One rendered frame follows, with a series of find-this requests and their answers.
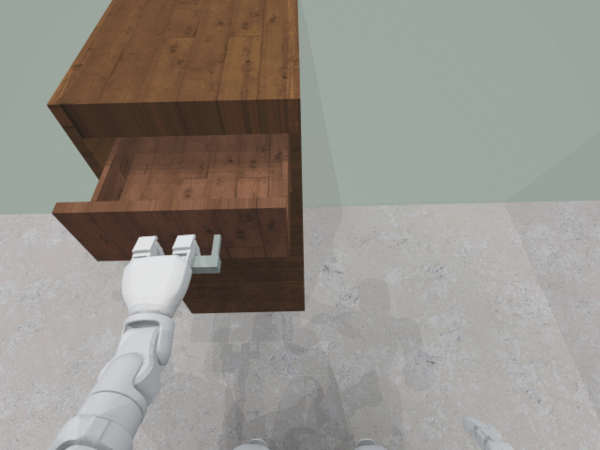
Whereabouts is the left robot hand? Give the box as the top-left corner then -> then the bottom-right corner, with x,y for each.
122,234 -> 201,318

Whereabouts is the robot shin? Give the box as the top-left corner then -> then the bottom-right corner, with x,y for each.
248,439 -> 267,447
355,439 -> 376,448

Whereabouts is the right robot shin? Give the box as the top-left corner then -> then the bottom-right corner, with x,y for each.
355,439 -> 376,448

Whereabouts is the handle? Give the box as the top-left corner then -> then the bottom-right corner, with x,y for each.
190,234 -> 221,274

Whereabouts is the drawer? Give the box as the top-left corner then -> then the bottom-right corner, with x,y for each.
52,133 -> 290,262

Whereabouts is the right robot hand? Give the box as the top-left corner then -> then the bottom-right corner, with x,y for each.
462,416 -> 514,450

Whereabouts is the robot left forearm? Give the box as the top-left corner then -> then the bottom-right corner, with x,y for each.
47,312 -> 175,450

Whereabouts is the left robot shin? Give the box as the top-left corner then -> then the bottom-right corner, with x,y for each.
248,439 -> 267,447

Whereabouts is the cabinet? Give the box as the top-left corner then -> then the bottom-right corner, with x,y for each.
47,0 -> 305,314

